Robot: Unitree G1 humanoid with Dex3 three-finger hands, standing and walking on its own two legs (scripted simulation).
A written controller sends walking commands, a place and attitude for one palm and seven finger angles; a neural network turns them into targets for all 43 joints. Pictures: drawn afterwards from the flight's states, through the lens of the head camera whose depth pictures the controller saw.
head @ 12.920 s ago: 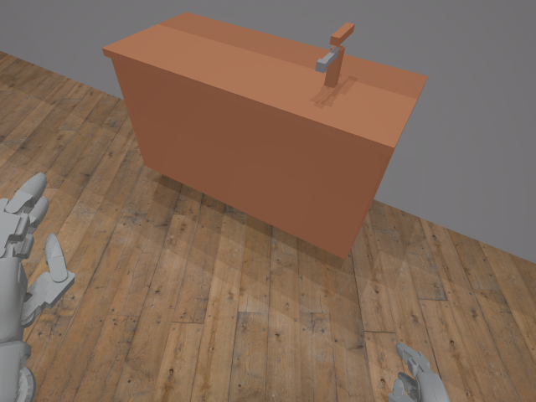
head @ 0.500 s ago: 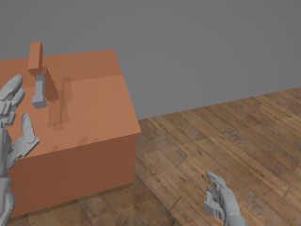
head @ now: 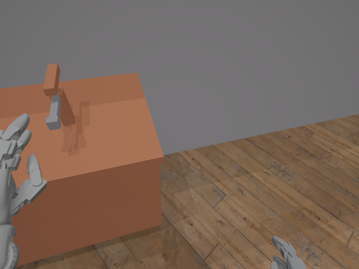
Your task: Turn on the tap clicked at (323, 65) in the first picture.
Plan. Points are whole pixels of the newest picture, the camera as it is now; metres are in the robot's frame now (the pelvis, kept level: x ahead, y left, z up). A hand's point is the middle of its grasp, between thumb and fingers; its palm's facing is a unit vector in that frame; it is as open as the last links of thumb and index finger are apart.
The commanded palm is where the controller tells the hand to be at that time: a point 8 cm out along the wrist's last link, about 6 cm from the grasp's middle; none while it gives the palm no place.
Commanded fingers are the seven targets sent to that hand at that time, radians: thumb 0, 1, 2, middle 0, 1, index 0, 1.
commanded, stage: come to a stop and stand still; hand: left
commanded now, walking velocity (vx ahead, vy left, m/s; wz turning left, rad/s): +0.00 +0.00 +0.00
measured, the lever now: (53, 122) +0.44 +0.39 +0.05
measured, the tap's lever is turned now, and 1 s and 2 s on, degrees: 0 0 0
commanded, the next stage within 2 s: look again from close up in 0.18 s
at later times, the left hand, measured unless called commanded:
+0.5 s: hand (41, 164) +0.24 +0.27 +0.16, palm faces +0.39 -0.86 -0.34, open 7.4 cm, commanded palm +0.18 +0.30 +0.18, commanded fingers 0.00 0.90 0.90 -0.20 -0.30 -0.20 -0.30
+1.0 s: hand (50, 167) +0.24 +0.25 +0.16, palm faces +0.29 -0.88 -0.38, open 7.4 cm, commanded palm +0.18 +0.30 +0.18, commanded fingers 0.00 0.90 0.90 -0.20 -0.30 -0.20 -0.30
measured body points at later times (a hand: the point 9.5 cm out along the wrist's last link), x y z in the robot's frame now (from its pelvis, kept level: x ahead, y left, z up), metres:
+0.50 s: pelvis +0.02 +0.02 +0.00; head +0.04 +0.04 +0.45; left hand +0.21 +0.31 +0.18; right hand +0.20 -0.19 -0.07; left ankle +0.03 +0.10 -0.74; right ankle +0.02 -0.12 -0.74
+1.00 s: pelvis +0.01 +0.02 +0.00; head +0.02 +0.04 +0.45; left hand +0.21 +0.30 +0.18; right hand +0.18 -0.21 -0.07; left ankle +0.03 +0.10 -0.74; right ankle +0.02 -0.12 -0.74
